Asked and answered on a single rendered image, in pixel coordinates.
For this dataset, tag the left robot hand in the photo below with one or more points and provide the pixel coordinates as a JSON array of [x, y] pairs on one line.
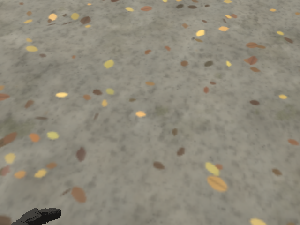
[[39, 216]]

